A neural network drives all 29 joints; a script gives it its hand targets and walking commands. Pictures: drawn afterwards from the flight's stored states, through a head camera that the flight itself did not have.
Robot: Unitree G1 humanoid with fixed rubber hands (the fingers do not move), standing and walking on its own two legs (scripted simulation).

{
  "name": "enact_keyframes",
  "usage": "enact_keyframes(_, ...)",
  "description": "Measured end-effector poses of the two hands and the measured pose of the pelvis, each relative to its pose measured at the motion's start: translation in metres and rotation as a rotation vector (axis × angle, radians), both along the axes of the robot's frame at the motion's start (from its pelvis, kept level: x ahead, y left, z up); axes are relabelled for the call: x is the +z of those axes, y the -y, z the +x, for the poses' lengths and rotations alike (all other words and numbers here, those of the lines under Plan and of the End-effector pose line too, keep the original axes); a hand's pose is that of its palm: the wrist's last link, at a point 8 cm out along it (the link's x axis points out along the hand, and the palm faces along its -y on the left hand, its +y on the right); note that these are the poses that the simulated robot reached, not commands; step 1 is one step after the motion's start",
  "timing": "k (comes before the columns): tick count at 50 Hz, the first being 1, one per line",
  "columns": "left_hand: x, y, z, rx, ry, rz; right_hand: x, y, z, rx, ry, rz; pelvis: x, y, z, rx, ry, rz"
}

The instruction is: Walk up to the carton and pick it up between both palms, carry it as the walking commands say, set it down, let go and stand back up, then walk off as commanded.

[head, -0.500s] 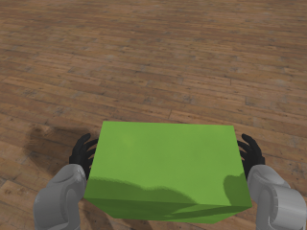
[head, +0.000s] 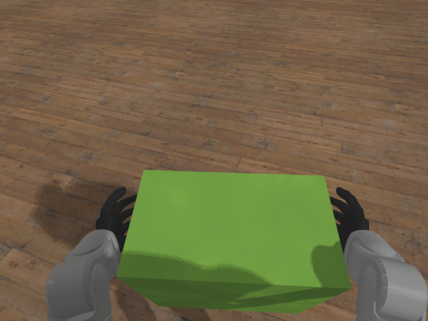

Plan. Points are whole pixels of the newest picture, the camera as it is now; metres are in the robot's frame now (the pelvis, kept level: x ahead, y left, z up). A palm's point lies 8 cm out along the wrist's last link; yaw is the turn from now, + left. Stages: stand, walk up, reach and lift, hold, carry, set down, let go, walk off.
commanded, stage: carry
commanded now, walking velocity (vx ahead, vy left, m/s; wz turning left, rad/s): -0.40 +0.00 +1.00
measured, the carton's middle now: (229, 250) +0.24 -0.01 +0.01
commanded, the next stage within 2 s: none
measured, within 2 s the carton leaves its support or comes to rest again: neither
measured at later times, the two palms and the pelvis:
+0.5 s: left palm out of the picture +0.07 +0.31 +0.05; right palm (264, 275) +0.17 -0.06 +0.07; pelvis -0.10 +0.06 -0.01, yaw +16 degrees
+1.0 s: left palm out of the picture -0.23 +0.35 +0.05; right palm out of the picture +0.01 +0.05 +0.06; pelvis -0.28 +0.06 -0.03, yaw +38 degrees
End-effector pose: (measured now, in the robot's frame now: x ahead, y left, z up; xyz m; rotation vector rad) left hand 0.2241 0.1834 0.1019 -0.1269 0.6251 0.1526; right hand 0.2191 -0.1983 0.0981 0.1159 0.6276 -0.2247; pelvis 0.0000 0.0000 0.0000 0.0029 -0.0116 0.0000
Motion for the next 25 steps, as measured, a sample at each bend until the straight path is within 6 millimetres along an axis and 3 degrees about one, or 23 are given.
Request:
enact_keyframes(4,-0.002,-0.007,-0.008,0.015,-0.001,-0.007,0.0,-0.007,-0.003,0.014,-0.001,-0.007,-0.001,-0.003,-0.005,0.014,0.005,-0.006)
enact_keyframes(10,-0.012,-0.033,-0.037,0.081,-0.003,-0.023,-0.004,-0.034,-0.007,0.078,-0.003,-0.022,-0.008,-0.014,-0.021,0.078,0.018,-0.019)
enact_keyframes(18,-0.048,-0.097,-0.099,0.229,-0.047,-0.094,-0.016,-0.106,-0.015,0.219,-0.045,-0.084,-0.02,-0.045,-0.055,0.216,0.013,-0.056)
enact_keyframes(25,-0.057,-0.125,-0.157,0.301,-0.12,-0.097,-0.03,-0.141,-0.047,0.288,-0.119,-0.089,-0.01,-0.06,-0.103,0.276,0.007,-0.096)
